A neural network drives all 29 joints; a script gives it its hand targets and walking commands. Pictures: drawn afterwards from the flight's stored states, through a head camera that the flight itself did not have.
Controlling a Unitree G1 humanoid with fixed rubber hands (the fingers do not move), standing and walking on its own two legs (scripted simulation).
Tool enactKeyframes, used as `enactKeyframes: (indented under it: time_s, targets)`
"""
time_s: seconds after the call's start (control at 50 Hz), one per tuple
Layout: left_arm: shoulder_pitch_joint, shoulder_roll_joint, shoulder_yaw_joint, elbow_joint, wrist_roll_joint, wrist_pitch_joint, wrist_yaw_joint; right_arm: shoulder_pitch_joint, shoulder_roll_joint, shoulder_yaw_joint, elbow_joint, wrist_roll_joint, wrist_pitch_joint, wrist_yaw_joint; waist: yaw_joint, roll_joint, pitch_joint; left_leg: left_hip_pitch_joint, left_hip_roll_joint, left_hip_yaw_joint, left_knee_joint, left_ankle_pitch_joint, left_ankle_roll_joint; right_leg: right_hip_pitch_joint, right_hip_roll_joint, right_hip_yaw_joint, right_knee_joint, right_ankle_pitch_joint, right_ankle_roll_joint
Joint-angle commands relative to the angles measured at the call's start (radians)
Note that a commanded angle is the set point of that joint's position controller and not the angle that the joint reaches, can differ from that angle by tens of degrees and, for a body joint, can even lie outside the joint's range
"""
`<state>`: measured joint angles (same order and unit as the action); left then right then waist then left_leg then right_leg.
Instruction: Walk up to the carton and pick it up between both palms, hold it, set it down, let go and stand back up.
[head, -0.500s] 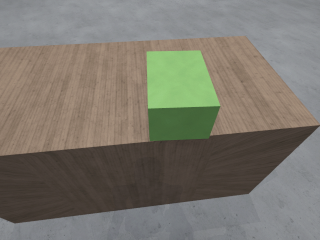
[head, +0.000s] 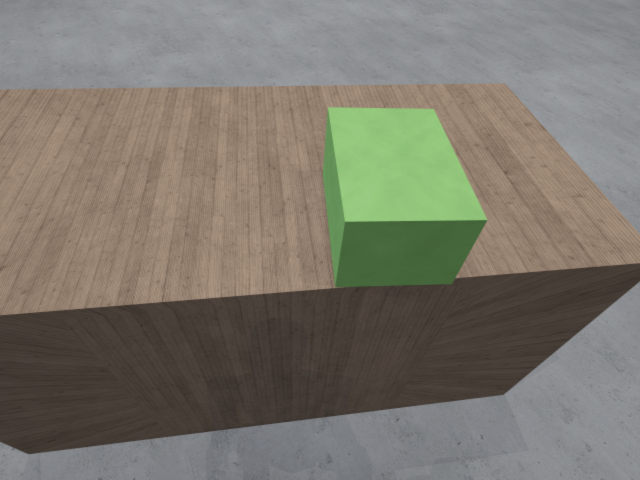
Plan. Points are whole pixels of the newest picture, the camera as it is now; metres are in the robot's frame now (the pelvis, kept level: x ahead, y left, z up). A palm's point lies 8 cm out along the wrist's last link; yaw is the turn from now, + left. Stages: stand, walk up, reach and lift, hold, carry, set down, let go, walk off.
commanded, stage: walk up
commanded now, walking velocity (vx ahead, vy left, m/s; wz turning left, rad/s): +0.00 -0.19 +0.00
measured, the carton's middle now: (387, 192) +0.57 -0.08 +0.02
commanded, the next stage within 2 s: none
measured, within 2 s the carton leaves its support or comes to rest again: neither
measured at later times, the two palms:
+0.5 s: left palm out of the picture +0.05 +0.10 -0.12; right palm out of the picture -0.03 -0.36 -0.16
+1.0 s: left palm out of the picture -0.03 +0.08 -0.14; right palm out of the picture +0.01 -0.37 -0.13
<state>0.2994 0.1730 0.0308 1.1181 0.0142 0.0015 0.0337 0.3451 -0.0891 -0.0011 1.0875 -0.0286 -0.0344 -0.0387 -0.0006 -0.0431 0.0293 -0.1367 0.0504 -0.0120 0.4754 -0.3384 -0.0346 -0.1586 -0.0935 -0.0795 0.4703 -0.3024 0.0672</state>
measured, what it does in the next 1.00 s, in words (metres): steps to the right: right foot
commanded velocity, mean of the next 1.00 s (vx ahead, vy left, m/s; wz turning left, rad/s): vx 0.06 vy -0.01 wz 0.02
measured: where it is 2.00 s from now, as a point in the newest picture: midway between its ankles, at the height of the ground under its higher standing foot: outside the picture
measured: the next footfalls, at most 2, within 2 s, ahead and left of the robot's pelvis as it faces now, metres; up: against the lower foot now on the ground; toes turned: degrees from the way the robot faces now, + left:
right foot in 0.36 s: +0.05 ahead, -0.21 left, +0.00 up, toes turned -2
left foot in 1.30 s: +0.13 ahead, +0.11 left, +0.00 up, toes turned +10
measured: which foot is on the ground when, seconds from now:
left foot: down 0.00-0.36, up 0.38-1.00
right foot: up 0.00-0.34, down 0.36-1.00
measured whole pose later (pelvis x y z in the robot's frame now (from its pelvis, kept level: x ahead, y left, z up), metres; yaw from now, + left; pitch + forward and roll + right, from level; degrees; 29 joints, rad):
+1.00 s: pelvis +0.01 -0.14 +0.01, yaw +4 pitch +0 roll +2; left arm 0.32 0.16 0.03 1.06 0.03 -0.01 0.05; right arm 0.31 -0.15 -0.04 1.11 -0.05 0.05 0.00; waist 0.05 -0.06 0.03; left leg -0.28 -0.02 0.05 0.85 -0.44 -0.02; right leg -0.20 -0.02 -0.12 0.45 -0.25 -0.07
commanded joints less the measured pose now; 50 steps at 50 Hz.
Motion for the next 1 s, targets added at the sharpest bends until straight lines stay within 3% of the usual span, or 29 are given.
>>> enactKeyframes:
  time_s: [0.0, 0.06, 0.1, 0.16, 0.2, 0.26, 0.28, 0.3, 0.32, 0.34, 0.36, 0.38, 0.4, 0.42, 0.48, 0.5, 0.54, 0.58, 0.64, 0.66, 0.68, 0.74, 0.82, 0.84, 0.86, 0.88, 0.9, 0.94, 0.98]
  targets:
    - [-0.032, 0.094, 0.045, -0.095, 0.033, 0.065, -0.011, 0.313, -0.298, -0.083, -0.005, -0.004, 0.015, -0.055, -0.101, 0.209, 0.058, 0.102, 0.417, -0.355, -0.065, 1.092, 0.196, -0.373, 0.028, 0.063, 0.565, -0.271, -0.009]
    - [-0.049, 0.070, 0.052, -0.144, 0.024, 0.065, -0.030, 0.150, -0.248, -0.069, -0.063, -0.016, 0.014, -0.052, -0.025, 0.248, 0.048, 0.002, 0.308, -0.226, -0.118, 0.700, 0.176, -0.378, 0.027, 0.112, 0.608, -0.126, -0.013]
    - [-0.069, 0.092, 0.055, -0.172, 0.024, 0.068, -0.031, 0.141, -0.220, -0.059, -0.066, -0.014, 0.013, -0.048, -0.032, 0.211, 0.062, -0.014, 0.305, -0.201, -0.126, 0.681, 0.169, -0.399, 0.049, 0.107, 0.614, -0.086, -0.007]
    - [-0.124, 0.093, 0.043, -0.212, 0.015, 0.068, -0.037, 0.134, -0.226, -0.064, -0.072, -0.018, 0.017, -0.038, -0.044, 0.347, 0.024, -0.022, 0.264, -0.150, -0.125, 0.560, 0.158, -0.354, 0.047, 0.081, 0.478, -0.042, 0.004]
    - [-0.162, 0.100, 0.043, -0.235, 0.011, 0.065, -0.044, 0.118, -0.243, -0.069, -0.088, -0.031, 0.018, -0.032, -0.050, 0.317, 0.039, -0.093, 0.260, -0.150, -0.147, 0.518, 0.163, -0.259, 0.048, 0.047, 0.359, -0.045, 0.008]
    - [-0.077, 0.093, 0.033, -0.224, 0.003, 0.048, -0.043, 0.051, -0.314, -0.096, -0.110, -0.039, 0.026, -0.024, -0.006, 0.369, 0.033, -0.163, 0.244, -0.153, -0.145, 0.204, 0.133, -0.089, 0.044, 0.035, 0.105, -0.011, -0.014]
    - [0.015, 0.119, 0.041, -0.195, 0.001, 0.041, -0.040, 0.030, -0.309, -0.089, -0.105, -0.036, 0.031, -0.016, 0.037, 0.382, 0.002, -0.232, 0.212, -0.132, -0.103, 0.056, 0.121, 0.062, 0.061, 0.024, 0.033, 0.062, -0.027]
    - [0.149, 0.122, 0.054, -0.130, -0.006, 0.024, -0.037, 0.063, -0.252, -0.076, -0.074, -0.033, 0.032, -0.004, 0.087, 0.255, -0.047, -0.290, 0.100, -0.051, 0.010, -0.129, 0.089, 0.221, 0.068, 0.036, -0.038, 0.087, -0.026]
    - [0.182, 0.156, 0.054, -0.134, -0.004, -0.003, -0.030, 0.129, -0.146, -0.037, -0.038, -0.013, 0.038, -0.003, 0.111, 0.077, -0.059, -0.318, -0.019, 0.002, 0.161, -0.154, 0.057, 0.302, 0.003, 0.081, -0.155, 0.149, 0.007]
    - [0.175, 0.248, 0.056, -0.146, 0.000, -0.022, -0.026, 0.183, -0.080, -0.023, -0.054, 0.001, 0.045, -0.007, 0.070, -0.223, -0.037, -0.370, -0.045, 0.011, 0.341, -0.289, 0.010, 0.238, -0.224, 0.347, -0.189, 0.365, 0.001]
    - [0.131, 0.261, 0.041, -0.161, -0.001, -0.029, -0.022, 0.249, -0.093, -0.024, -0.034, 0.008, 0.060, -0.010, 0.030, -0.268, -0.028, -0.280, -0.023, -0.048, 0.378, -0.273, 0.013, 0.119, -0.284, 0.411, -0.214, 0.460, -0.009]
    - [0.071, 0.265, 0.037, -0.152, -0.003, -0.027, -0.026, 0.208, -0.131, -0.035, -0.035, 0.015, 0.072, -0.012, 0.034, -0.389, -0.022, -0.226, -0.002, -0.085, 0.376, -0.273, 0.019, -0.040, -0.299, 0.495, -0.309, 0.305, -0.089]
    - [-0.012, 0.207, 0.015, -0.181, -0.004, -0.026, -0.031, 0.160, -0.174, -0.037, -0.045, 0.029, 0.084, -0.006, 0.015, -0.414, 0.071, -0.199, 0.032, -0.092, 0.384, -0.242, 0.018, -0.155, -0.229, 0.468, -0.361, 0.097, -0.093]
    - [-0.064, 0.139, -0.001, -0.186, -0.008, -0.026, -0.035, 0.086, -0.190, -0.041, -0.037, 0.023, 0.092, 0.006, 0.012, -0.320, 0.160, -0.191, 0.042, -0.080, 0.371, -0.199, 0.019, -0.232, -0.172, 0.381, -0.369, 0.061, -0.070]
    - [-0.133, 0.106, -0.016, -0.224, -0.008, -0.032, -0.018, 0.167, -0.134, -0.025, 0.010, 0.006, 0.095, 0.022, -0.061, -0.140, 0.135, -0.242, 0.020, -0.045, 0.372, -0.040, 0.029, -0.054, -0.115, 0.176, -0.242, 0.366, -0.063]
    - [-0.078, 0.100, -0.016, -0.207, -0.014, -0.039, -0.016, 0.194, -0.133, -0.027, 0.029, 0.002, 0.091, 0.020, -0.056, -0.076, 0.062, -0.208, 0.000, -0.037, 0.378, -0.020, 0.023, 0.011, -0.118, 0.173, -0.211, 0.507, -0.056]
    - [0.064, 0.061, -0.021, -0.146, -0.019, -0.054, -0.012, 0.133, -0.148, -0.044, 0.022, 0.003, 0.089, 0.009, -0.017, -0.080, 0.009, -0.161, -0.023, -0.025, 0.339, -0.006, 0.010, 0.057, -0.127, 0.213, -0.198, 0.647, -0.042]
    - [0.129, 0.055, -0.029, -0.122, -0.013, -0.051, -0.004, 0.055, -0.162, -0.056, 0.002, 0.004, 0.097, 0.008, 0.014, -0.059, -0.014, -0.134, -0.038, -0.016, 0.320, -0.025, 0.008, 0.042, -0.132, 0.254, -0.218, 0.559, -0.062]
    - [0.017, 0.107, -0.025, -0.144, -0.003, -0.041, 0.002, 0.063, -0.111, -0.033, 0.003, 0.013, 0.100, 0.015, -0.032, -0.090, 0.015, -0.152, -0.025, -0.033, 0.250, -0.030, 0.021, 0.002, -0.143, 0.231, -0.280, 0.192, -0.146]
    - [0.001, 0.088, -0.027, -0.151, -0.011, -0.038, 0.002, 0.057, -0.111, -0.028, 0.004, 0.006, 0.095, 0.014, -0.016, -0.103, 0.042, -0.148, -0.018, -0.026, 0.244, -0.028, 0.018, -0.018, -0.147, 0.215, -0.278, 0.154, -0.170]
    - [0.006, 0.101, -0.026, -0.143, 0.000, -0.037, 0.004, 0.036, -0.113, -0.032, 0.010, 0.007, 0.091, 0.008, -0.002, -0.092, 0.024, -0.141, -0.022, -0.027, 0.185, -0.048, 0.015, 0.012, -0.140, 0.240, -0.261, 0.159, -0.201]
    - [0.104, 0.058, -0.038, -0.099, 0.011, -0.037, 0.004, -0.021, -0.123, -0.029, -0.003, 0.008, 0.076, 0.001, 0.036, -0.076, 0.060, -0.126, -0.021, -0.029, 0.111, -0.043, 0.024, -0.005, -0.174, 0.308, -0.244, 0.372, -0.210]
    - [0.059, 0.077, -0.029, -0.085, -0.015, -0.026, 0.006, 0.045, -0.118, -0.022, 0.033, 0.024, 0.047, 0.002, -0.011, 0.003, 0.001, 0.003, 0.000, -0.031, -0.091, 0.195, 0.032, -0.001, -0.080, 0.244, -0.177, 0.336, -0.175]
    - [0.168, 0.184, 0.034, -0.092, 0.011, -0.027, 0.000, 0.107, -0.199, -0.039, 0.046, 0.009, 0.050, 0.017, 0.059, 0.011, -0.119, -0.173, -0.080, 0.036, 0.137, -0.186, 0.056, 0.181, -0.184, 0.370, -0.250, -0.469, -0.202]
    - [0.204, 0.263, 0.061, -0.078, 0.017, -0.008, 0.019, -0.011, -0.221, -0.058, -0.012, -0.013, 0.059, 0.022, 0.103, 0.027, -0.011, -0.385, -0.061, 0.069, 0.320, -0.201, 0.043, 0.218, -0.364, 0.567, -0.342, -0.572, -0.253]
    - [0.223, 0.277, 0.067, -0.060, 0.018, 0.002, 0.033, -0.104, -0.215, -0.063, -0.071, -0.023, 0.066, 0.027, 0.123, 0.058, 0.034, -0.491, -0.005, 0.036, 0.436, -0.195, 0.019, 0.196, -0.469, 0.649, -0.387, -0.557, -0.293]
    - [0.249, 0.262, 0.067, -0.047, 0.015, 0.000, 0.039, -0.162, -0.210, -0.064, -0.090, -0.033, 0.065, 0.035, 0.134, 0.157, 0.058, -0.555, 0.011, -0.005, 0.490, -0.143, 0.003, 0.187, -0.465, 0.645, -0.377, -0.466, -0.294]
    - [0.253, 0.215, 0.061, -0.029, 0.023, -0.016, 0.042, -0.198, -0.157, -0.065, -0.124, -0.038, 0.048, 0.046, 0.114, 0.190, 0.098, -0.546, 0.036, -0.061, 0.559, -0.044, 0.002, 0.071, -0.434, 0.564, -0.366, -0.333, -0.253]
    - [0.195, 0.135, 0.044, -0.017, 0.017, -0.028, 0.032, -0.157, -0.133, -0.072, -0.127, -0.035, 0.039, 0.059, 0.072, 0.062, 0.124, -0.506, 0.026, -0.058, 0.546, 0.045, -0.003, 0.022, -0.306, 0.417, -0.360, -0.219, -0.186]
